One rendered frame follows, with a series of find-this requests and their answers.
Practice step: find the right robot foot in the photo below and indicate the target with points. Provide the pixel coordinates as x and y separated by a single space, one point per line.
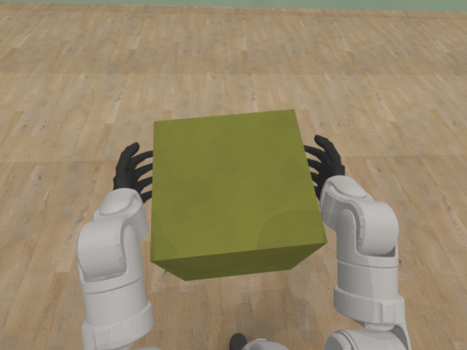
237 342

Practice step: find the right robot forearm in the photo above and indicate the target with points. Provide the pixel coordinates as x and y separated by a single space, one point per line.
367 252

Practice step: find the carton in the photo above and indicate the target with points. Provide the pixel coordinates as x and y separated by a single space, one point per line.
232 195

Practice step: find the left robot hand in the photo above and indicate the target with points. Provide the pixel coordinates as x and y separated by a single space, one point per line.
126 174

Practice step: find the right robot hand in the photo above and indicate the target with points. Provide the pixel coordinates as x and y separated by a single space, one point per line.
330 162

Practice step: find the right robot upper arm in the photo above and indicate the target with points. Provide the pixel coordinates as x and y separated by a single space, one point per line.
363 340

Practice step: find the left robot forearm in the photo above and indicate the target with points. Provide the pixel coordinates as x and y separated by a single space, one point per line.
111 273

